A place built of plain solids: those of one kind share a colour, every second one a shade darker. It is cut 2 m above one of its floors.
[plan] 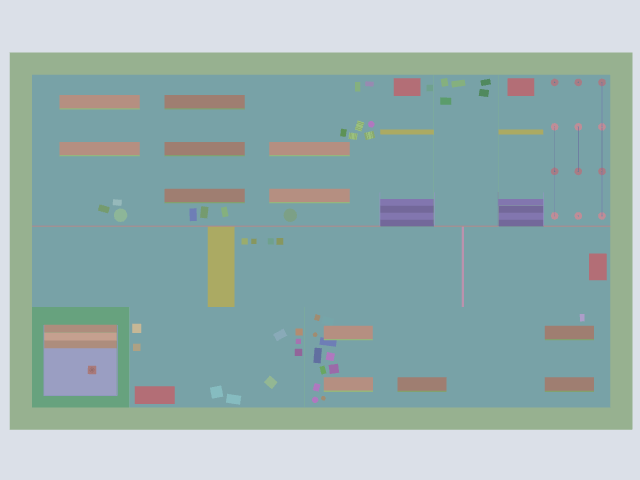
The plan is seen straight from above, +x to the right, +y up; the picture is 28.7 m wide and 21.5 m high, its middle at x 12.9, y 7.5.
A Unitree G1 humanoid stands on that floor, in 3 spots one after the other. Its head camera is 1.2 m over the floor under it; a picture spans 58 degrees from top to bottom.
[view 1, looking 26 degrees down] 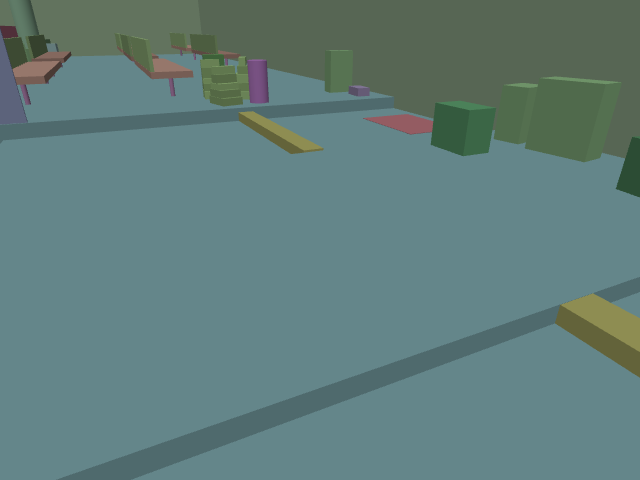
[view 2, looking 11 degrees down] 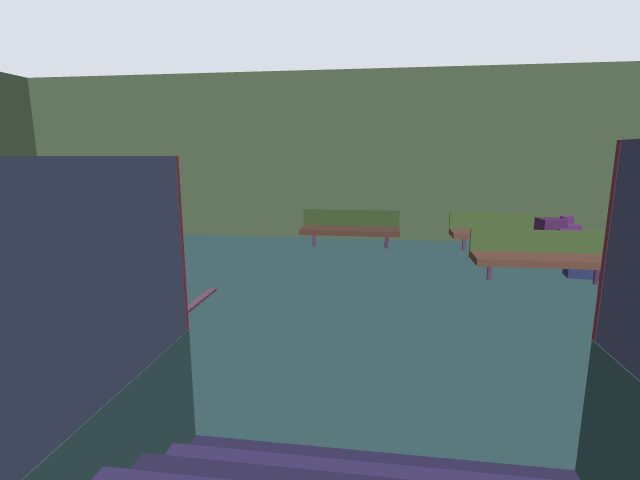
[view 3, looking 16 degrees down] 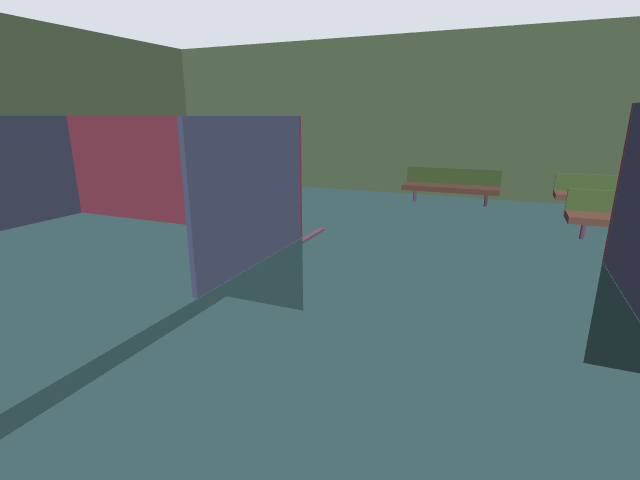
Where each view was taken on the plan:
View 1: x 21.90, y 10.59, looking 155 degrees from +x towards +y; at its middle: floor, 2.51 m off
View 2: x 16.80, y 10.59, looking -82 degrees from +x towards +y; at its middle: floor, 10.61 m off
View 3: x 16.32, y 11.64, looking -67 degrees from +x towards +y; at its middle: floor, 7.34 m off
